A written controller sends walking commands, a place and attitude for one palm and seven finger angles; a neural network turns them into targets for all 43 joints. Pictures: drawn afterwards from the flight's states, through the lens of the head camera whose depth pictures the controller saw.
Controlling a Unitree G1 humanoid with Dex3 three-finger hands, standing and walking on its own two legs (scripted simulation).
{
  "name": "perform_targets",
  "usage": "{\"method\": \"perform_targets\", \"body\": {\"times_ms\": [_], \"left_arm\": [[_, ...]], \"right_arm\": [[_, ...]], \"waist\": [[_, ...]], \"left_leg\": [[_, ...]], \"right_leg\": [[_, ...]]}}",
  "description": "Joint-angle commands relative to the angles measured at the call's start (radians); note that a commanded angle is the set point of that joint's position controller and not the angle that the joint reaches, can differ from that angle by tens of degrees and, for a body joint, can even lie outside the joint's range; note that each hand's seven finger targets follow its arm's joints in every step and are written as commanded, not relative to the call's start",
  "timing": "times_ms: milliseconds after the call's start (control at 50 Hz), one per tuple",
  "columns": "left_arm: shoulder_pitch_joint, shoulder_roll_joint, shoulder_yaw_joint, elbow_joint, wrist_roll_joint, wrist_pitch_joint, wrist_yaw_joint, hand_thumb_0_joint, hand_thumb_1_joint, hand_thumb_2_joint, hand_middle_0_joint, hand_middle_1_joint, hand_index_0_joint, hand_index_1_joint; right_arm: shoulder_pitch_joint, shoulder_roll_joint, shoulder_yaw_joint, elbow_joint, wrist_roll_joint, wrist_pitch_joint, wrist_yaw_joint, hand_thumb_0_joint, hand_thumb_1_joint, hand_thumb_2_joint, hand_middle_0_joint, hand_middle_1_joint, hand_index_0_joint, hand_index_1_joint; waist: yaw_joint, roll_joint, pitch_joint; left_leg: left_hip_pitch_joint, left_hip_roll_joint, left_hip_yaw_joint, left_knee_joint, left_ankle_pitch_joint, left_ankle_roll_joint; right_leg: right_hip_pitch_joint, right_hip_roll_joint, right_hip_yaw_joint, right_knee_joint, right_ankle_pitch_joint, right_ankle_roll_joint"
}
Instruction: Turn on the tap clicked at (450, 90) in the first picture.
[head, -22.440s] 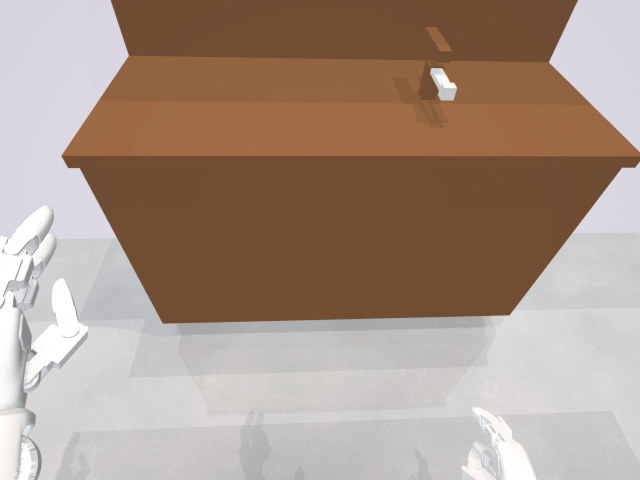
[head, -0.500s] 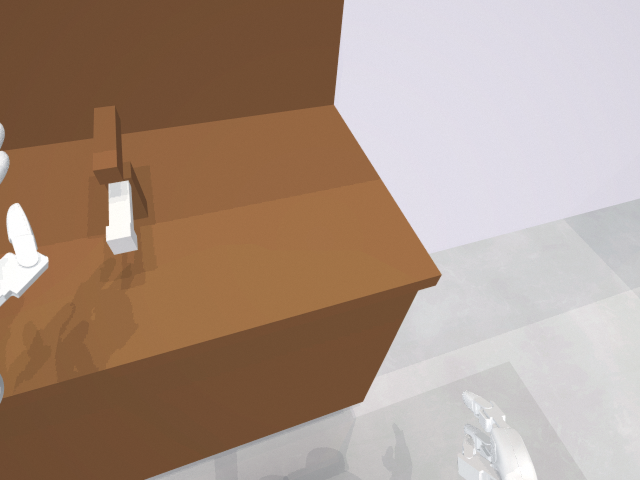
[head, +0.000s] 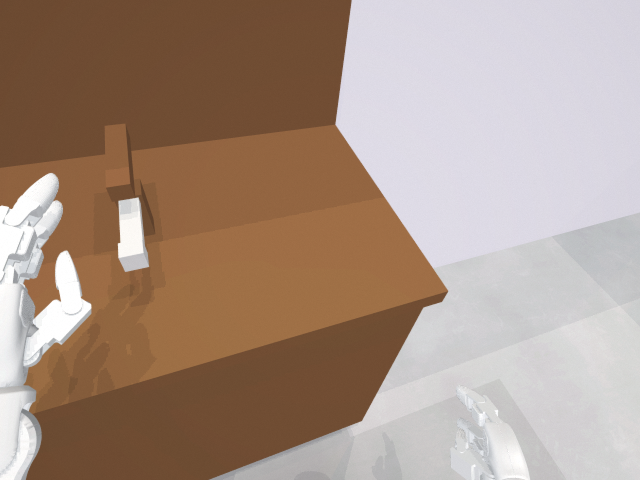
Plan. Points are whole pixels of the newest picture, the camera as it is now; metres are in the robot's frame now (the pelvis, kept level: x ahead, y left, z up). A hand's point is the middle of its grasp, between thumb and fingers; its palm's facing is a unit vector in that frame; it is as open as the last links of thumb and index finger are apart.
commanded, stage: look again from close up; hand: left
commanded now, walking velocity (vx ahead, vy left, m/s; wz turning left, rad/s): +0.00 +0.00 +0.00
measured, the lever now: (133, 255) +0.34 +0.28 +0.08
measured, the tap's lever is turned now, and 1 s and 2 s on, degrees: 0 0 0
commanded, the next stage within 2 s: turn the palm inward beside the body in 0.36 s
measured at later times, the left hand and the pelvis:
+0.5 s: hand (73, 298) +0.22 +0.26 +0.17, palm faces +0.37 -0.82 -0.44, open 7.5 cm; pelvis +0.00 +0.00 +0.00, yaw +2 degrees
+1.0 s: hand (78, 364) +0.17 +0.23 +0.15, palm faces +0.54 -0.79 -0.29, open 7.5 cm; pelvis -0.04 -0.06 -0.03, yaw +4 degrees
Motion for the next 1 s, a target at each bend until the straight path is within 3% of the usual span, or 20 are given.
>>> {"method": "perform_targets", "body": {"times_ms": [0, 140, 260, 420, 440, 460, 480, 500, 520, 540, 600, 640, 680, 720, 740, 760, 840, 860, 920, 980], "left_arm": [[-0.075, 0.179, 0.121, -0.203, -0.013, -0.05, 0.019, 0.0, 0.9, 0.9, -0.2, -0.3, -0.2, -0.3], [-0.07, 0.192, 0.129, -0.25, -0.011, -0.046, 0.023, 0.0, 0.9, 0.9, -0.2, -0.3, -0.2, -0.3], [-0.063, 0.15, 0.089, -0.205, -0.012, -0.036, 0.023, 0.0, 0.9, 0.9, -0.2, -0.3, -0.2, -0.3], [-0.042, 0.174, 0.111, -0.227, -0.011, -0.039, 0.026, 0.0, 0.9, 0.9, -0.2, -0.3, -0.2, -0.3], [-0.97, 0.975, 0.314, -0.614, 0.04, -0.179, 0.05, 0.0, 0.9, 0.9, -0.2, -0.3, -0.2, -0.3], [-0.605, 0.428, 0.315, -0.002, 0.089, 0.023, -0.001, 0.0, 0.9, 0.9, -0.2, -0.3, -0.2, -0.3], [-0.401, 0.297, 0.13, 0.076, -0.042, 0.107, -0.026, 0.0, 0.9, 0.9, -0.2, -0.3, -0.2, -0.3], [-0.391, 0.185, 0.137, -0.004, -0.092, 0.156, -0.076, 0.0, 0.9, 0.9, -0.2, -0.3, -0.2, -0.3], [-0.293, 0.2, 0.139, -0.01, -0.14, 0.218, -0.108, 0.0, 0.9, 0.9, -0.2, -0.3, -0.2, -0.3], [-0.209, 0.096, 0.059, 0.021, -0.161, 0.283, -0.129, 0.0, 0.9, 0.9, -0.2, -0.3, -0.2, -0.3], [-0.132, 0.146, 0.02, -0.171, -0.08, 0.318, -0.133, 0.0, 0.9, 0.9, -0.2, -0.3, -0.2, -0.3], [-0.086, 0.231, 0.126, -0.24, -0.063, 0.273, -0.097, 0.0, 0.9, 0.9, -0.2, -0.3, -0.2, -0.3], [-0.08, 0.235, 0.172, -0.282, -0.077, 0.178, -0.052, 0.0, 0.9, 0.9, -0.2, -0.3, -0.2, -0.3], [-0.13, 0.266, 0.229, -0.284, -0.105, 0.094, 0.006, 0.0, 0.9, 0.9, -0.2, -0.3, -0.2, -0.3], [-0.162, 0.32, 0.281, -0.287, -0.104, 0.072, 0.042, 0.0, 0.9, 0.9, -0.2, -0.3, -0.2, -0.3], [-0.206, 0.271, 0.231, -0.283, -0.097, 0.058, 0.064, 0.0, 0.9, 0.9, -0.2, -0.3, -0.2, -0.3], [-0.263, 0.227, 0.148, -0.09, -0.087, 0.121, 0.064, 0.0, 0.9, 0.9, -0.2, -0.3, -0.2, -0.3], [-0.3, 0.223, 0.116, -0.077, -0.094, 0.142, 0.041, 0.0, 0.9, 0.9, -0.2, -0.3, -0.2, -0.3], [-0.374, 0.239, 0.041, -0.091, -0.101, 0.207, -0.013, 0.0, 0.9, 0.9, -0.2, -0.3, -0.2, -0.3], [-0.395, 0.259, 0.053, -0.092, -0.097, 0.231, -0.015, 0.0, 0.9, 0.9, -0.2, -0.3, -0.2, -0.3]], "right_arm": [[-0.078, -0.141, -0.052, -0.167, 0.007, -0.036, -0.014, 0.0, -0.9, -0.9, 0.2, 0.3, 0.2, 0.3], [-0.096, -0.14, -0.05, -0.169, 0.01, -0.039, -0.02, 0.0, -0.9, -0.9, 0.2, 0.3, 0.2, 0.3], [-0.081, -0.149, -0.053, -0.16, 0.007, -0.031, -0.021, 0.0, -0.9, -0.9, 0.2, 0.3, 0.2, 0.3], [-0.079, -0.147, -0.061, -0.169, 0.011, -0.032, -0.023, 0.0, -0.9, -0.9, 0.2, 0.3, 0.2, 0.3], [0.121, -0.248, 0.151, -0.313, 0.09, 0.008, -0.1, 0.0, -0.9, -0.9, 0.2, 0.3, 0.2, 0.3], [-0.08, -0.143, -0.05, -0.115, -0.034, -0.018, -0.084, 0.0, -0.9, -0.9, 0.2, 0.3, 0.2, 0.3], [-0.04, -0.201, -0.061, -0.143, -0.019, -0.023, -0.026, 0.0, -0.9, -0.9, 0.2, 0.3, 0.2, 0.3], [-0.075, -0.23, -0.076, -0.122, -0.014, -0.03, -0.014, 0.0, -0.9, -0.9, 0.2, 0.3, 0.2, 0.3], [-0.09, -0.229, -0.073, -0.12, 0.0, -0.028, -0.013, 0.0, -0.9, -0.9, 0.2, 0.3, 0.2, 0.3], [-0.139, -0.21, -0.05, -0.129, 0.026, -0.02, 0.004, 0.0, -0.9, -0.9, 0.2, 0.3, 0.2, 0.3], [-0.171, -0.217, -0.047, -0.157, 0.013, -0.005, 0.036, 0.0, -0.9, -0.9, 0.2, 0.3, 0.2, 0.3], [-0.193, -0.212, -0.045, -0.166, 0.019, 0.012, 0.035, 0.0, -0.9, -0.9, 0.2, 0.3, 0.2, 0.3], [-0.188, -0.197, -0.05, -0.17, -0.005, 0.011, 0.021, 0.0, -0.9, -0.9, 0.2, 0.3, 0.2, 0.3], [-0.191, -0.189, -0.05, -0.149, -0.007, 0.008, 0.002, 0.0, -0.9, -0.9, 0.2, 0.3, 0.2, 0.3], [-0.189, -0.186, -0.046, -0.132, 0.002, 0.009, -0.006, 0.0, -0.9, -0.9, 0.2, 0.3, 0.2, 0.3], [-0.186, -0.171, -0.046, -0.136, -0.003, 0.001, -0.01, 0.0, -0.9, -0.9, 0.2, 0.3, 0.2, 0.3], [-0.187, -0.182, -0.026, -0.096, 0.019, -0.001, -0.043, 0.0, -0.9, -0.9, 0.2, 0.3, 0.2, 0.3], [-0.197, -0.193, -0.028, -0.099, 0.019, -0.006, -0.053, 0.0, -0.9, -0.9, 0.2, 0.3, 0.2, 0.3], [-0.224, -0.186, -0.019, -0.11, 0.027, -0.022, -0.087, 0.0, -0.9, -0.9, 0.2, 0.3, 0.2, 0.3], [-0.228, -0.173, -0.023, -0.101, 0.03, -0.037, -0.098, 0.0, -0.9, -0.9, 0.2, 0.3, 0.2, 0.3]], "waist": [[-0.009, 0.104, -0.114], [-0.008, 0.13, -0.142], [-0.013, 0.112, -0.123], [-0.01, 0.104, -0.13], [-0.097, 0.409, -0.084], [0.056, 0.227, -0.239], [0.014, 0.188, -0.237], [0.036, 0.147, -0.308], [0.054, 0.155, -0.298], [0.053, 0.152, -0.253], [0.056, 0.1, -0.176], [0.056, 0.058, -0.187], [0.05, 0.025, -0.208], [0.043, 0.062, -0.198], [0.042, 0.095, -0.188], [0.039, 0.152, -0.206], [-0.012, 0.145, -0.084], [-0.018, 0.137, -0.092], [-0.007, 0.128, -0.091], [0.008, 0.074, -0.084]], "left_leg": [[0.005, 0.161, -0.138, -0.128, 0.106, -0.094], [0.05, 0.149, -0.125, -0.119, 0.131, -0.099], [0.034, 0.143, -0.133, -0.128, 0.119, -0.099], [0.02, 0.147, -0.14, -0.128, 0.078, -0.088], [-0.273, 0.142, -0.198, -0.139, -0.18, -0.043], [0.077, 0.11, -0.155, -0.082, 0.144, -0.16], [0.185, 0.122, -0.204, -0.052, 0.442, -0.207], [0.307, 0.129, -0.168, -0.007, 0.529, -0.196], [0.305, 0.114, -0.139, 0.002, 0.556, -0.178], [0.284, 0.114, -0.137, -0.009, 0.518, -0.183], [0.146, 0.104, -0.123, 0.002, 0.375, -0.149], [0.105, 0.104, -0.121, 0.002, 0.247, -0.143], [0.065, 0.091, -0.118, 0.032, 0.16, -0.136], [0.018, 0.078, -0.111, 0.053, 0.028, -0.117], [0.004, 0.077, -0.109, 0.05, -0.056, -0.109], [-0.005, 0.067, -0.104, 0.062, -0.072, -0.105], [-0.098, 0.047, -0.091, 0.103, -0.282, -0.061], [-0.102, 0.041, -0.089, 0.115, -0.276, -0.057], [-0.122, 0.032, -0.07, 0.173, -0.238, -0.058], [-0.146, 0.045, -0.072, 0.224, -0.192, -0.071]], "right_leg": [[0.064, -0.042, 0.012, -0.024, 0.116, -0.028], [0.065, -0.042, 0.011, -0.033, 0.157, -0.03], [0.066, -0.04, 0.008, -0.045, 0.139, -0.029], [0.093, -0.05, 0.018, -0.044, 0.14, -0.031], [0.253, 0.067, 0.006, 0.124, -0.045, 0.047], [0.004, 0.032, -0.056, 0.134, 0.005, -0.069], [-0.12, 0.026, -0.102, 0.127, 0.043, -0.065], [-0.171, 0.027, -0.083, 0.12, 0.08, -0.048], [-0.148, 0.02, -0.086, 0.119, 0.091, -0.05], [-0.169, 0.027, -0.094, 0.137, 0.062, -0.049], [-0.166, 0.014, -0.121, 0.142, 0.091, -0.053], [-0.16, 0.032, -0.123, 0.153, 0.067, -0.055], [-0.179, 0.037, -0.126, 0.164, 0.036, -0.052], [-0.203, 0.037, -0.117, 0.165, -0.023, -0.047], [-0.218, 0.037, -0.104, 0.162, -0.066, -0.047], [-0.216, 0.026, -0.097, 0.16, -0.078, -0.05], [-0.291, -0.002, -0.062, 0.124, -0.217, -0.037], [-0.284, -0.015, -0.046, 0.101, -0.241, -0.036], [-0.265, -0.058, 0.045, 0.034, -0.39, -0.031], [-0.249, -0.095, 0.121, -0.017, -0.49, -0.026]]}}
